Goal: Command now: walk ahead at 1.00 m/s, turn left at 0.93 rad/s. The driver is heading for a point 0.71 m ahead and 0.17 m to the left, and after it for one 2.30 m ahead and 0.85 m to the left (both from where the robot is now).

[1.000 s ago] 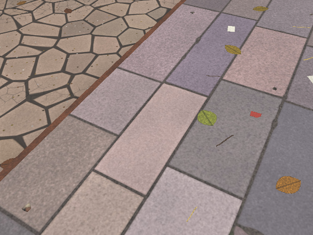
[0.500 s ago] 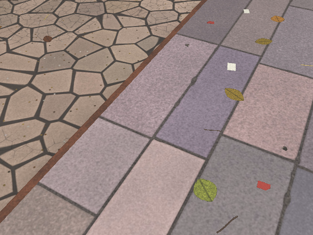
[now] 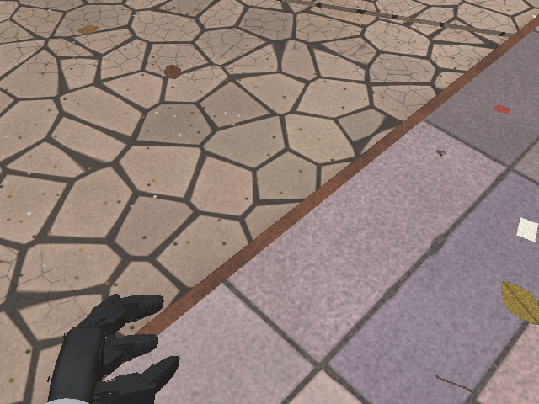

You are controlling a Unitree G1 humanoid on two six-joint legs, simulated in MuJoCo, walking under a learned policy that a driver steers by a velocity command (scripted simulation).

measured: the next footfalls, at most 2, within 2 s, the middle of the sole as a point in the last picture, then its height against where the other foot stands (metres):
right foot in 0.10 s outside the picture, level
left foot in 0.56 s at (170, 360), level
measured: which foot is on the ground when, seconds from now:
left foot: down 0.00-0.08, up 0.10-0.54, down 0.56-1.00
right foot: up 0.00-0.08, down 0.10-0.54, up 0.56-1.00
